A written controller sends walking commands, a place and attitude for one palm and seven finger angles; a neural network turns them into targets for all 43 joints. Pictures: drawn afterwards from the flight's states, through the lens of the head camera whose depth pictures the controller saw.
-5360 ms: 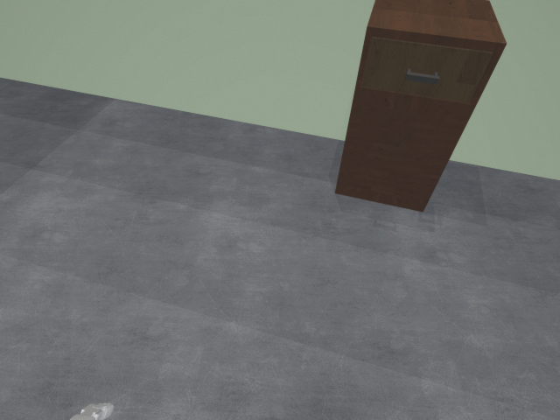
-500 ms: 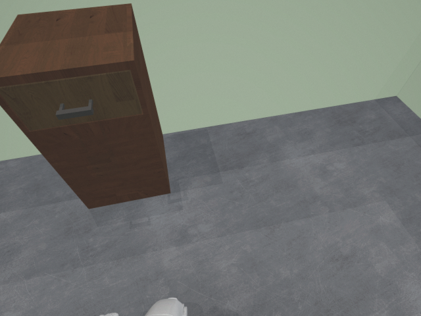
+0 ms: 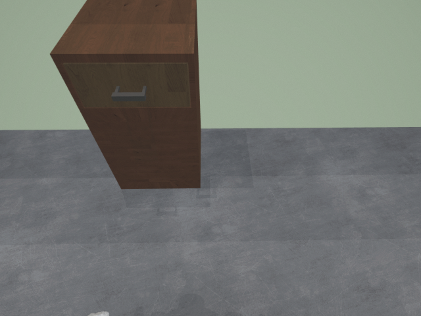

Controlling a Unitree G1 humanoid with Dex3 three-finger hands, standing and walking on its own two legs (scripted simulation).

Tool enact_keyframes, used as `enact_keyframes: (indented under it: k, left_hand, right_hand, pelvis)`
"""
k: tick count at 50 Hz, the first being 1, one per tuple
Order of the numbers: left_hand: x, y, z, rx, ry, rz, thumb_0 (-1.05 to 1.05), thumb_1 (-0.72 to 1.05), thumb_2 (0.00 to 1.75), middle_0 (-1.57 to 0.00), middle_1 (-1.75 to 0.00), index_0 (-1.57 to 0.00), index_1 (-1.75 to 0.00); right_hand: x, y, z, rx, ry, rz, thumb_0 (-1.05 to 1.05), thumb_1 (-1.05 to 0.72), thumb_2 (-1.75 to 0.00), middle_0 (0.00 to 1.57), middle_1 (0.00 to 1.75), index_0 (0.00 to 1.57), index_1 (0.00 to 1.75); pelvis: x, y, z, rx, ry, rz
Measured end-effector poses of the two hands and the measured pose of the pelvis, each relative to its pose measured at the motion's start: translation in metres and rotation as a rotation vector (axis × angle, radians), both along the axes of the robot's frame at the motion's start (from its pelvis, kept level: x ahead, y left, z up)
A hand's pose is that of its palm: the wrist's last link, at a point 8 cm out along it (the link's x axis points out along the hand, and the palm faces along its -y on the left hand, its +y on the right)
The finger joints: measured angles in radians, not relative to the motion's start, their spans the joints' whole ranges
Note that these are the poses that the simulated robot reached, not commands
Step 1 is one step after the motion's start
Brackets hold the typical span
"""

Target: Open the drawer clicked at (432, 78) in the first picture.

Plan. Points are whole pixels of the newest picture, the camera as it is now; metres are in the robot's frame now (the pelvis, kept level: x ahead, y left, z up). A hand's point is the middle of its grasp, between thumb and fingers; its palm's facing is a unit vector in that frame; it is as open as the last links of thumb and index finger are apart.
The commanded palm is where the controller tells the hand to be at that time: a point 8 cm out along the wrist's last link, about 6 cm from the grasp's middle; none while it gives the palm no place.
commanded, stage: take the last steps up to it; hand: left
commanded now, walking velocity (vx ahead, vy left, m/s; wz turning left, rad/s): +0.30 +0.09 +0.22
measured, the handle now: (130, 92) +0.78 +0.32 -0.08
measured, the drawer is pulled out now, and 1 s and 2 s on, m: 0.00 0.00 0.00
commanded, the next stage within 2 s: come to a stop and stand still in 0.92 s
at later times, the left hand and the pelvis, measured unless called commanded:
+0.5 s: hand out of the picture -0.05 +0.20 -0.18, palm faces +0.24 -0.96 -0.17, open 7.4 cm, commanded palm none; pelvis +0.07 +0.05 -0.01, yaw +8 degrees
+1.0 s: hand (112, 229) +0.33 +0.27 -0.16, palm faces +0.05 -0.98 -0.19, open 7.4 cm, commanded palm none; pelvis +0.23 +0.09 +0.00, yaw +4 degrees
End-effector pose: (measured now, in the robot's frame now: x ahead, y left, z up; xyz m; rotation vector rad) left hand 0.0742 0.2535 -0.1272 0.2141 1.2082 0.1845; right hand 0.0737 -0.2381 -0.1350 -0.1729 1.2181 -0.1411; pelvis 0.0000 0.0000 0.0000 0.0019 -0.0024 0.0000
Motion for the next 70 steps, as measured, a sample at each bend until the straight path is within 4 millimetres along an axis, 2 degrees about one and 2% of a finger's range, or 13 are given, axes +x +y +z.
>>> enact_keyframes:
  k: [6,15,22,27,31,36,40,47,53,56,59,66,70]
  left_hand:
    - [-0.010,-0.026,0.008,0.000,-0.055,0.024,0.01,0.90,0.89,-0.20,-0.29,-0.20,-0.30]
    - [-0.075,-0.034,0.007,-0.046,0.086,0.158,0.01,0.91,0.89,-0.21,-0.30,-0.20,-0.30]
    - [-0.128,-0.020,-0.006,-0.112,0.275,0.268,0.01,0.90,0.89,-0.21,-0.30,-0.20,-0.30]
    - [-0.137,0.008,-0.027,-0.160,0.409,0.294,0.01,0.90,0.89,-0.21,-0.30,-0.20,-0.30]
    - [-0.090,0.040,-0.025,-0.151,0.380,0.242,0.01,0.90,0.89,-0.20,-0.29,-0.20,-0.30]
    - [0.010,0.075,-0.018,-0.115,0.184,0.185,0.01,0.91,0.90,-0.20,-0.29,-0.20,-0.30]
    - [0.087,0.089,-0.011,-0.093,0.049,0.148,0.01,0.91,0.90,-0.20,-0.29,-0.19,-0.30]
    - [0.200,0.082,-0.003,-0.073,-0.055,0.051,0.01,0.91,0.90,-0.20,-0.29,-0.19,-0.30]
    - [0.274,0.055,-0.011,-0.061,-0.096,-0.017,0.01,0.91,0.90,-0.20,-0.29,-0.20,-0.30]
    - [0.283,0.042,-0.012,-0.065,-0.092,-0.003,0.01,0.91,0.90,-0.20,-0.29,-0.20,-0.30]
    - [0.279,0.036,-0.009,-0.057,-0.058,0.042,0.00,0.91,0.89,-0.20,-0.30,-0.20,-0.30]
    - [0.263,0.059,0.002,0.001,-0.008,0.090,-0.01,0.93,0.89,-0.21,-0.30,-0.20,-0.30]
    - [0.244,0.077,0.003,0.015,0.020,0.103,0.00,0.92,0.89,-0.21,-0.30,-0.20,-0.30]
  right_hand:
    - [-0.012,-0.014,-0.016,0.038,0.059,0.010,0.01,-0.91,-0.90,0.20,0.30,0.20,0.30]
    - [0.001,-0.014,-0.002,0.023,0.122,0.066,0.01,-0.91,-0.90,0.20,0.30,0.20,0.30]
    - [0.060,0.029,0.003,0.002,0.098,0.155,0.01,-0.91,-0.90,0.20,0.30,0.20,0.30]
    - [0.113,0.079,-0.001,-0.021,-0.017,0.187,0.01,-0.91,-0.90,0.20,0.30,0.20,0.30]
    - [0.120,0.103,0.008,-0.024,-0.051,0.120,0.00,-0.93,-0.90,0.20,0.30,0.20,0.30]
    - [0.108,0.111,0.014,-0.034,0.020,0.076,-0.01,-0.95,-0.90,0.20,0.30,0.20,0.30]
    - [0.091,0.121,0.008,-0.009,0.117,0.040,0.00,-0.94,-0.90,0.20,0.30,0.20,0.30]
    - [0.073,0.134,-0.005,0.056,0.268,-0.046,0.00,-0.92,-0.90,0.20,0.30,0.20,0.30]
    - [0.082,0.127,-0.023,0.104,0.391,-0.103,0.01,-0.91,-0.90,0.20,0.30,0.20,0.30]
    - [0.107,0.116,-0.026,0.099,0.398,-0.101,0.01,-0.91,-0.90,0.20,0.30,0.20,0.30]
    - [0.147,0.104,-0.024,0.077,0.347,-0.083,0.01,-0.91,-0.90,0.20,0.30,0.20,0.30]
    - [0.247,0.087,-0.020,0.037,0.158,0.011,0.01,-0.91,-0.90,0.20,0.30,0.20,0.30]
    - [0.288,0.088,-0.011,0.012,0.042,0.053,0.00,-0.91,-0.90,0.20,0.30,0.20,0.30]
  pelvis:
    - [0.004,-0.014,-0.002,0.013,-0.014,0.043]
    - [0.028,-0.005,0.010,0.018,-0.013,0.106]
    - [0.057,0.031,0.005,0.002,-0.004,0.139]
    - [0.083,0.069,-0.013,-0.011,-0.009,0.129]
    - [0.101,0.086,-0.004,-0.012,-0.018,0.104]
    - [0.129,0.101,0.007,-0.001,-0.016,0.105]
    - [0.153,0.106,0.008,0.014,-0.017,0.103]
    - [0.201,0.102,0.002,0.029,-0.022,0.087]
    - [0.253,0.082,-0.014,0.025,-0.019,0.070]
    - [0.269,0.075,-0.014,0.010,-0.026,0.076]
    - [0.278,0.071,-0.008,0.011,-0.020,0.080]
    - [0.277,0.075,0.000,0.024,-0.003,0.080]
    - [0.270,0.085,0.001,0.030,-0.006,0.075]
